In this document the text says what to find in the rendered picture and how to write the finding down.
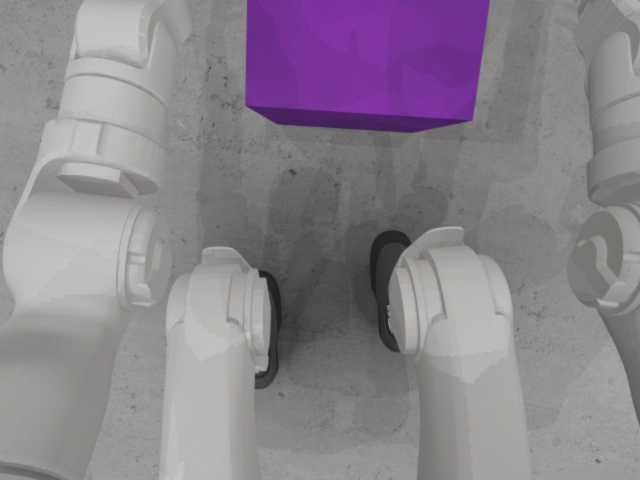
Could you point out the carton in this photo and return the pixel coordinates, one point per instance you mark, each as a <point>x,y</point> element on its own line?
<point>383,65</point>

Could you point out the robot right upper arm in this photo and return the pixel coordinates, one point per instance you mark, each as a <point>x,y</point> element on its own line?
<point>603,271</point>

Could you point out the robot left upper arm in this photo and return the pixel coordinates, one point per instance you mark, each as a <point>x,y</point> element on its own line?
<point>78,265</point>

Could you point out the robot right forearm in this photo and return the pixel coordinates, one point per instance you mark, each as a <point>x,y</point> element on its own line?
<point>608,37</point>

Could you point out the left robot foot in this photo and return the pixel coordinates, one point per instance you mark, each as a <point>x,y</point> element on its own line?
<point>264,378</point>

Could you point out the robot left forearm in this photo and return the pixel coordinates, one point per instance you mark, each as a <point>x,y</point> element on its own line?
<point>107,139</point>

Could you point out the right robot shin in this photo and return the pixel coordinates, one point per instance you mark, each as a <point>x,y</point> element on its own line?
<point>453,236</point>

